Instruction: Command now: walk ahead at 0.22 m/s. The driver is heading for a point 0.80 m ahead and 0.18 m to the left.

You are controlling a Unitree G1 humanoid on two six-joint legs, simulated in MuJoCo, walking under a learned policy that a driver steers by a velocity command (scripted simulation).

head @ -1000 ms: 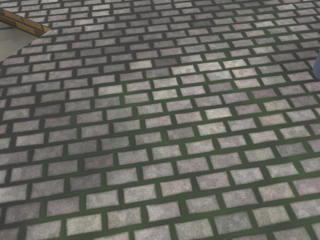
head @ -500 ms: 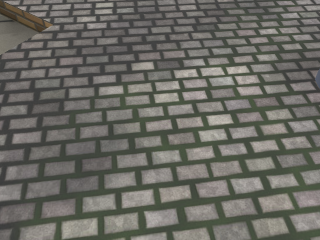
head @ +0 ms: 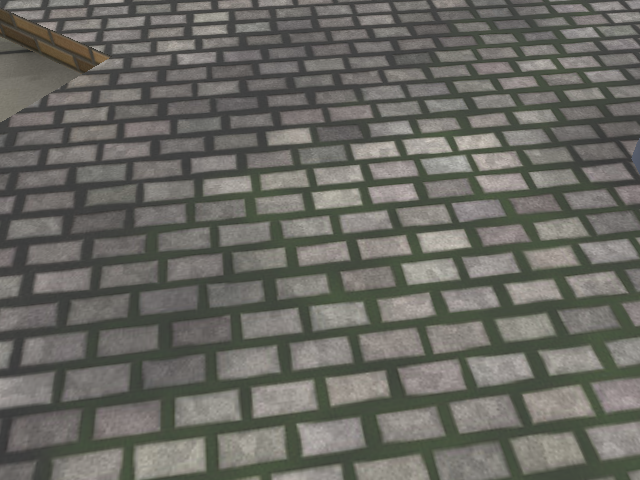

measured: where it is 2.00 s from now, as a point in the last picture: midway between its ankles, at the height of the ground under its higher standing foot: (300, 301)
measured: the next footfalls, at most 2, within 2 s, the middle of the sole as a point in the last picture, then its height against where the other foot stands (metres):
right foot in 0.28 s outside the picture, level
left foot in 0.76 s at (292, 471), level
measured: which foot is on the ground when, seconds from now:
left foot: down 0.00-0.26, up 0.28-0.74, down 0.76-1.00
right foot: down 0.00-0.00, up 0.02-0.26, down 0.28-0.76, up 0.78-1.00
